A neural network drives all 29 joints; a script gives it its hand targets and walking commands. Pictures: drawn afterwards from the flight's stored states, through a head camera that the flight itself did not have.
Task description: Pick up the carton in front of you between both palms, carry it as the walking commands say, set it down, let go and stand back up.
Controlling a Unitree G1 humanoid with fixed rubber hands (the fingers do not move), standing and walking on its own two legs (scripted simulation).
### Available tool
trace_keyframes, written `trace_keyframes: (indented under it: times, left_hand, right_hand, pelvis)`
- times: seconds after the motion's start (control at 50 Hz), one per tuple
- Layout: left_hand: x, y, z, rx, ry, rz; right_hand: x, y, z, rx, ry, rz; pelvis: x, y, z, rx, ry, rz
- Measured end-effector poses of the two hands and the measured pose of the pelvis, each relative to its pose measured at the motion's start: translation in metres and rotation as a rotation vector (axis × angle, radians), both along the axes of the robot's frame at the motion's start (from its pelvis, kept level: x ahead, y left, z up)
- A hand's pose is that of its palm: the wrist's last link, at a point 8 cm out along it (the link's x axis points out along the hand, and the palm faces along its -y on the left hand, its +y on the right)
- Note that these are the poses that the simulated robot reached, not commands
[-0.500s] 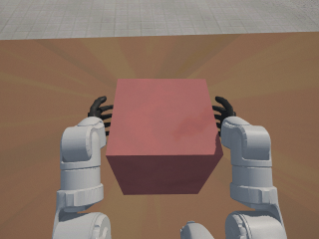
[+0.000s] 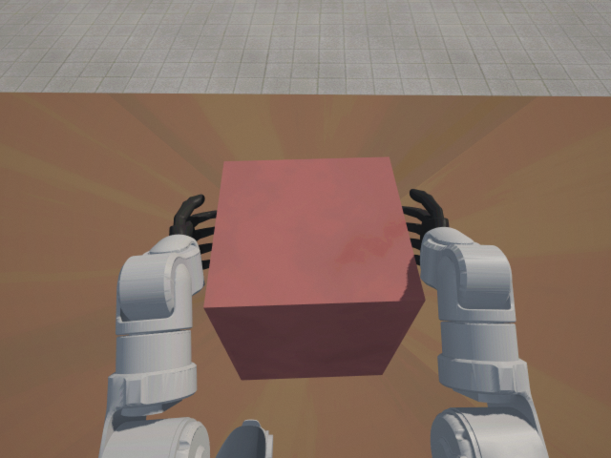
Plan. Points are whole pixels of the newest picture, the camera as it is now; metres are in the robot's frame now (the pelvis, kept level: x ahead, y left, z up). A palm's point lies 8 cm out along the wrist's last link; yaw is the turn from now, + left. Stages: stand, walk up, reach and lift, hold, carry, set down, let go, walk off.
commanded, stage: carry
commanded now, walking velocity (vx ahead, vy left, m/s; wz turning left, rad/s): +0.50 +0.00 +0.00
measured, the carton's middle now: (309, 277) +0.36 +0.02 +0.01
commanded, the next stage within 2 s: none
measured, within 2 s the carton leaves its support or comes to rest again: neither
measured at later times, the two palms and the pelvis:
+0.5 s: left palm (235, 112) +0.67 +0.16 +0.05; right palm (403, 121) +0.64 -0.14 +0.05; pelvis +0.31 +0.04 -0.04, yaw -2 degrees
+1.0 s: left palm (254, 50) +0.95 +0.16 +0.01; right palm (382, 47) +0.97 -0.14 +0.01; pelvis +0.61 -0.01 -0.09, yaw +0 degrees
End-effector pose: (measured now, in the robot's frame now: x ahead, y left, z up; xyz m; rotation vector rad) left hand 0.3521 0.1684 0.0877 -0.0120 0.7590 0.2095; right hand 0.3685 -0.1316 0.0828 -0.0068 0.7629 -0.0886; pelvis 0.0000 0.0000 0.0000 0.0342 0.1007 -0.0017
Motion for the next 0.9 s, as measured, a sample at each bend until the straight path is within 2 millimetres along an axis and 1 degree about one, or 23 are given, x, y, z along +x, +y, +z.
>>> trace_keyframes:
  times: [0.1,0.14,0.18,0.22,0.24,0.28,0.36,0.4,0.46,0.52,0.58,0.64,0.68,0.74,0.78,0.84,0.9]
  left_hand:
    - [0.068,0.005,0.013,-0.006,-0.07,-0.006]
    - [0.098,0.009,0.015,-0.005,-0.097,-0.014]
    - [0.13,0.013,0.013,-0.007,-0.118,-0.026]
    - [0.164,0.014,0.006,-0.008,-0.135,-0.054]
    - [0.181,0.014,0.001,-0.013,-0.135,-0.069]
    - [0.207,0.011,-0.013,-0.016,-0.095,-0.099]
    - [0.248,-0.001,-0.034,-0.006,0.012,-0.154]
    - [0.268,-0.005,-0.04,-0.006,0.035,-0.168]
    - [0.3,-0.008,-0.043,-0.017,0.034,-0.172]
    - [0.333,-0.01,-0.041,-0.028,0.008,-0.161]
    - [0.369,-0.014,-0.036,-0.05,-0.035,-0.153]
    - [0.409,-0.019,-0.029,-0.049,-0.084,-0.142]
    - [0.438,-0.024,-0.028,-0.043,-0.109,-0.138]
    - [0.481,-0.03,-0.032,-0.017,-0.137,-0.123]
    - [0.505,-0.03,-0.041,0.012,-0.131,-0.106]
    - [0.527,-0.023,-0.063,0.015,-0.044,-0.075]
    - [0.546,-0.017,-0.077,0.005,0.023,-0.047]
  right_hand:
    - [0.062,0.005,0.01,0.013,-0.069,-0.022]
    - [0.091,0.008,0.013,0.012,-0.096,-0.028]
    - [0.12,0.012,0.013,0.003,-0.118,-0.034]
    - [0.149,0.014,0.01,-0.015,-0.136,-0.047]
    - [0.161,0.014,0.006,-0.031,-0.135,-0.053]
    - [0.181,0.01,-0.005,-0.052,-0.096,-0.068]
    - [0.207,0.001,-0.028,-0.031,0.012,-0.095]
    - [0.223,-0.002,-0.034,-0.03,0.035,-0.109]
    - [0.252,-0.006,-0.035,-0.028,0.034,-0.125]
    - [0.288,-0.008,-0.031,-0.025,0.008,-0.13]
    - [0.327,-0.011,-0.024,-0.019,-0.035,-0.124]
    - [0.371,-0.016,-0.018,-0.016,-0.083,-0.116]
    - [0.401,-0.021,-0.018,-0.014,-0.109,-0.109]
    - [0.451,-0.028,-0.027,-0.008,-0.136,-0.079]
    - [0.483,-0.028,-0.04,0.002,-0.131,-0.049]
    - [0.515,-0.022,-0.062,-0.003,-0.045,-0.008]
    - [0.543,-0.015,-0.074,-0.012,0.021,0.021]
  pelvis:
    - [0.065,0.007,-0.005,-0.013,0.004,-0.011]
    - [0.095,0.012,-0.012,-0.025,0.001,-0.015]
    - [0.127,0.017,-0.025,-0.039,-0.01,-0.024]
    - [0.162,0.022,-0.043,-0.063,-0.029,-0.039]
    - [0.175,0.023,-0.049,-0.051,-0.032,-0.034]
    - [0.196,0.027,-0.054,-0.041,-0.034,-0.03]
    - [0.236,0.037,-0.05,-0.056,-0.027,-0.028]
    - [0.255,0.039,-0.046,-0.062,-0.023,-0.032]
    - [0.284,0.04,-0.042,-0.068,-0.013,-0.033]
    - [0.317,0.038,-0.04,-0.07,-0.004,-0.029]
    - [0.353,0.033,-0.041,-0.066,0.0,-0.022]
    - [0.394,0.025,-0.049,-0.052,0.001,-0.014]
    - [0.425,0.019,-0.058,-0.04,-0.004,-0.007]
    - [0.475,0.009,-0.084,-0.007,-0.029,0.015]
    - [0.5,0.005,-0.098,-0.02,-0.032,0.012]
    - [0.527,-0.002,-0.099,-0.025,-0.032,0.002]
    - [0.556,-0.009,-0.093,-0.015,-0.027,0.003]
